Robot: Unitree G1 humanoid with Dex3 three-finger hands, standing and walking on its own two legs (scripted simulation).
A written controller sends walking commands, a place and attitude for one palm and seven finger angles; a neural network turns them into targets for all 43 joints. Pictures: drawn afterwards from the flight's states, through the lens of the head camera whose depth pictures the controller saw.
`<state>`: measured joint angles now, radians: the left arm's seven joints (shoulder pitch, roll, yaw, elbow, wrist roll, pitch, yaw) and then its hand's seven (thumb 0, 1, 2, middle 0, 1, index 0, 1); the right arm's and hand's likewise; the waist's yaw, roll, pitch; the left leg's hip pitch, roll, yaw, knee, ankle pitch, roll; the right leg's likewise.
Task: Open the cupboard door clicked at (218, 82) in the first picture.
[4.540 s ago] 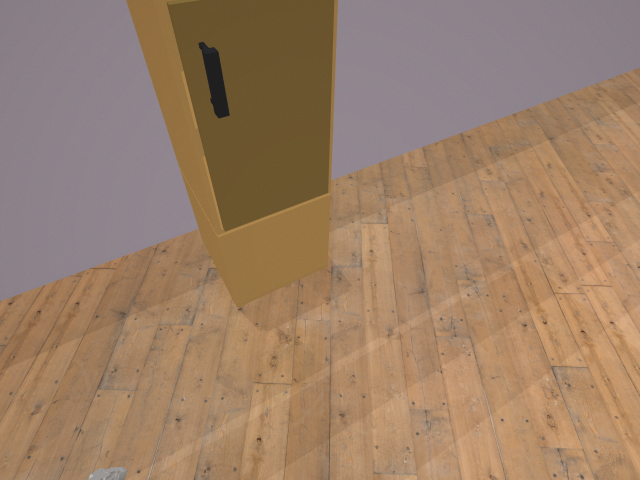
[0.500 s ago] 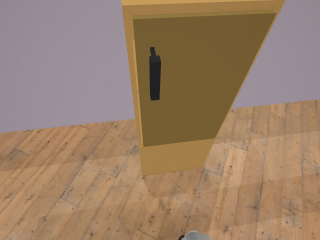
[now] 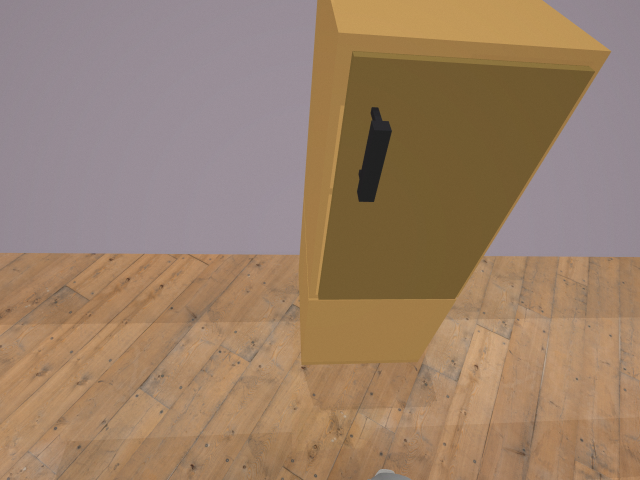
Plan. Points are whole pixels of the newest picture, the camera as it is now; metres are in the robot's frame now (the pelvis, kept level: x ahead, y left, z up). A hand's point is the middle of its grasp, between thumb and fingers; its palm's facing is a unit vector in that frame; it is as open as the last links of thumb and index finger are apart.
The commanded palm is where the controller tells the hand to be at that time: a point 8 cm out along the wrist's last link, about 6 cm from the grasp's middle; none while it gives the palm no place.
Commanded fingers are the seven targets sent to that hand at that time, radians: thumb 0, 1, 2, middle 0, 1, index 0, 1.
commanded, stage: come to a stop and stand still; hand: left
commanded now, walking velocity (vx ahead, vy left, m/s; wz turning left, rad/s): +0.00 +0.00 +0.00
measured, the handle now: (370, 155) +0.56 -0.03 +0.12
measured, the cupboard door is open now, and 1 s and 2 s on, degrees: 0 0 0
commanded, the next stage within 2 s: look again from close up in 0.86 s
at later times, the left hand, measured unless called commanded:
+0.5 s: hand out of the picture -0.04 +0.16 -0.16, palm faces +0.00 -0.99 -0.17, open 7.3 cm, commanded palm none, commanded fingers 0.00 0.90 0.90 -0.20 -0.30 -0.20 -0.30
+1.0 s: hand out of the picture -0.06 +0.15 -0.16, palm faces +0.00 -0.99 -0.14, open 7.3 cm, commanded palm none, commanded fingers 0.00 0.90 0.90 -0.20 -0.30 -0.20 -0.30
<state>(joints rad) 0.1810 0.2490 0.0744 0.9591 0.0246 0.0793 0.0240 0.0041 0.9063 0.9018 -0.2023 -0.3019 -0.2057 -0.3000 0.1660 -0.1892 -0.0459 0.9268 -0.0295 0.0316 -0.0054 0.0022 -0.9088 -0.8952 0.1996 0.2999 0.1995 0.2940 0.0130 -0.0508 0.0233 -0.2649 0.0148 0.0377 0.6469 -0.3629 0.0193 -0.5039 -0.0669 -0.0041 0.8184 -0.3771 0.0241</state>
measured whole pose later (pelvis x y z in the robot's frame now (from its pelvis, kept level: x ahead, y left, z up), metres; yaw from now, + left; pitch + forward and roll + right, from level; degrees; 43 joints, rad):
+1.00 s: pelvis -0.04 +0.00 +0.02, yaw +0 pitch -1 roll +0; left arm 0.33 0.11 -0.02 1.13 0.01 -0.01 0.03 0.00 0.91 0.90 -0.20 -0.30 -0.20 -0.30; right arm 0.32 -0.11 0.00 1.13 -0.01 0.00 -0.03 0.01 -0.91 -0.90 0.20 0.30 0.20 0.29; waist -0.02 0.00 0.03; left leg -0.23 -0.01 0.05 0.42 -0.18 0.03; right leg -0.16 0.02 -0.04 0.43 -0.26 -0.03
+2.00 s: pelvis -0.05 +0.00 +0.01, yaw +3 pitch +0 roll -1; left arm 0.46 0.15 0.01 1.06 0.03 0.04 0.01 0.00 0.91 0.90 -0.20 -0.30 -0.20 -0.30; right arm 0.35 -0.14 -0.04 1.12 -0.02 0.03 -0.03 0.01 -0.90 -0.89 0.21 0.30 0.21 0.29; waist 0.00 -0.02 -0.01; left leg -0.31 0.00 0.01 0.52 -0.24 0.04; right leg -0.19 0.02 -0.10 0.46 -0.27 -0.04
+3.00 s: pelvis +0.06 -0.18 +0.01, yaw +4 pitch +1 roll -2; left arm 0.20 0.20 0.06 0.97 0.03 0.08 -0.02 0.01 0.93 0.90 -0.20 -0.30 -0.20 -0.30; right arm 0.25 -0.16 -0.05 1.03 -0.04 -0.01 -0.05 0.00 -0.90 -0.89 0.20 0.30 0.20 0.29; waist -0.02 -0.03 0.06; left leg -0.26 0.12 0.14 0.53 -0.28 -0.01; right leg -0.48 -0.05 -0.02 0.96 -0.36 0.05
